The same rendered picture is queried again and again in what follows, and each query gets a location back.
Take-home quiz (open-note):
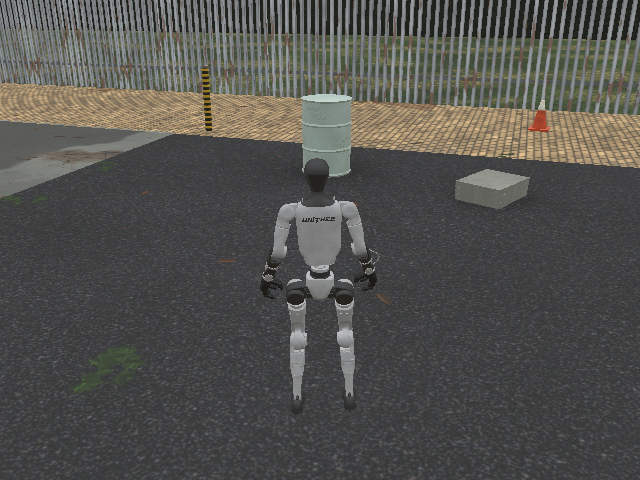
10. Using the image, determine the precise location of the robot right upper arm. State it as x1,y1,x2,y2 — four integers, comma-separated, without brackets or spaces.
339,201,367,255

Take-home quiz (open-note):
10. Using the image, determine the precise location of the right robot forearm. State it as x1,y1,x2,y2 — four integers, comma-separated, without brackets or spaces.
357,240,375,275

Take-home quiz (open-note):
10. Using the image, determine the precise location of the left robot forearm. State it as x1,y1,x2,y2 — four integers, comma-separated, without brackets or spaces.
262,243,282,282

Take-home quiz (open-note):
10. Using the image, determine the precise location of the robot right hand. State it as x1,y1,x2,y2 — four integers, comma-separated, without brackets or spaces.
354,271,377,291

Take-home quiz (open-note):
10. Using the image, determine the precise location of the robot left upper arm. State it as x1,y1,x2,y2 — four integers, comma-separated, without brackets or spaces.
271,203,297,259

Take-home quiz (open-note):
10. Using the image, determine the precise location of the robot left hand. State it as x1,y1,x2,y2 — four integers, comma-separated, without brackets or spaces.
260,277,283,299

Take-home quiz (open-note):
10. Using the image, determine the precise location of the robot left shin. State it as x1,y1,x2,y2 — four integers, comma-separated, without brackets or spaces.
290,332,305,400

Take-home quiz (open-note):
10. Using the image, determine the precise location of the robot right thigh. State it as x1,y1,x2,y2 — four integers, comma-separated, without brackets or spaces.
333,279,354,348

